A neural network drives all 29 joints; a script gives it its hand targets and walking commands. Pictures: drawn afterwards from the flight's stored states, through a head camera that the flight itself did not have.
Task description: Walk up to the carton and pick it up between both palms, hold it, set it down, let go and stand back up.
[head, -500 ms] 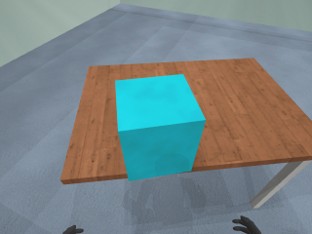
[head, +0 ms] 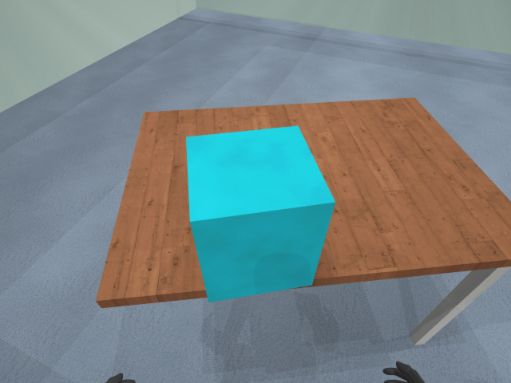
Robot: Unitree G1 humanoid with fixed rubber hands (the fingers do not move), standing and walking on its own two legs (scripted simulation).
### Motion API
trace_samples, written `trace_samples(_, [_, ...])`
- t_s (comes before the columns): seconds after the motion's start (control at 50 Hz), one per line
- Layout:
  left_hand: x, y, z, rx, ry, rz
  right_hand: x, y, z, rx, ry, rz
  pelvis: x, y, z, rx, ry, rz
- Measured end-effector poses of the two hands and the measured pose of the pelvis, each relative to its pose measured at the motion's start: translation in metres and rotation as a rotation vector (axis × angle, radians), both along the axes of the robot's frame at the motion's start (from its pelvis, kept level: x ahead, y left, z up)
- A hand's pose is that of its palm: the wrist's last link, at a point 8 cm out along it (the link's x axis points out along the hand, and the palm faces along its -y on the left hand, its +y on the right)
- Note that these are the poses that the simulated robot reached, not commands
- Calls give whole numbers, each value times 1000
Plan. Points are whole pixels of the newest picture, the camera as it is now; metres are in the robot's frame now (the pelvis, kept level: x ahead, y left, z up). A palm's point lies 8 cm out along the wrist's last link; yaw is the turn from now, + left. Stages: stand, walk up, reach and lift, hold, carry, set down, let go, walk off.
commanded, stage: stand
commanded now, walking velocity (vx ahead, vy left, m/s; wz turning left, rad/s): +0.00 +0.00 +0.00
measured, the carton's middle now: (252, 215) +0.44 +0.01 +0.02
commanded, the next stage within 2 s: none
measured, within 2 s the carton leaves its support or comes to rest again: neither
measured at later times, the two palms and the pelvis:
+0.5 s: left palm out of the picture +0.12 +0.25 -0.09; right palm out of the picture +0.12 -0.25 -0.08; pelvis +0.00 +0.00 +0.00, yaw +0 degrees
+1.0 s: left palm out of the picture +0.10 +0.25 -0.09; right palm out of the picture +0.11 -0.25 -0.09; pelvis +0.00 +0.00 +0.00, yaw +0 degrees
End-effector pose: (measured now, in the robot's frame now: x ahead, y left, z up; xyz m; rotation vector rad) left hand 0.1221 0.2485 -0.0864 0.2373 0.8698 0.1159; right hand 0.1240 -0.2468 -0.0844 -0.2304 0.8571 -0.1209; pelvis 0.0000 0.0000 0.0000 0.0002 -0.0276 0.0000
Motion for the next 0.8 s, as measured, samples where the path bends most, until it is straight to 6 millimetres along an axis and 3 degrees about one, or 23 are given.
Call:
trace_samples(0.28, [3, 2, 2, 4, -1, 1, 4, 0, 1, -2, -1, 3, 2, 0, 1, 0, -2, 1])
trace_samples(0.8, [-14, 5, -1, 7, 35, 11, -9, -2, -1, -5, 26, 2, -3, 0, 3, -1, -5, 3])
